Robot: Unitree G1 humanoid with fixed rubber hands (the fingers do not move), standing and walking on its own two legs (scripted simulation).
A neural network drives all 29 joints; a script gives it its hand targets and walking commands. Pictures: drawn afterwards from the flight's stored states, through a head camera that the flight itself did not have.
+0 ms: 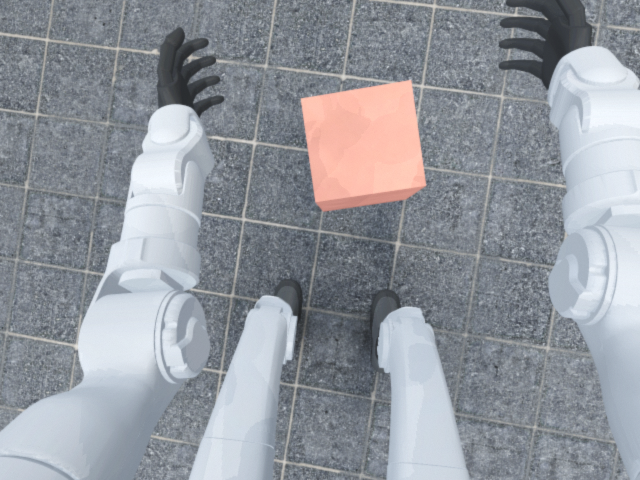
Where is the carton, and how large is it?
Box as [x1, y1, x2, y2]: [301, 80, 425, 211]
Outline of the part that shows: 410,80 301,98 315,201 323,211 405,199 425,185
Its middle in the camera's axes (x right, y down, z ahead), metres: +0.09 -0.19 +0.85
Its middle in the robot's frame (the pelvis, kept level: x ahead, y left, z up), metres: +0.53 -0.01 -0.53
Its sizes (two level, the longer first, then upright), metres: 0.210 0.200 0.250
